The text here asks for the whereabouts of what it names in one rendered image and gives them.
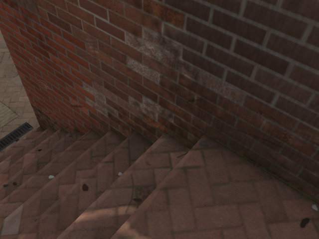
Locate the stairs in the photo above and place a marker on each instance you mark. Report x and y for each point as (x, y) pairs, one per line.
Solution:
(69, 185)

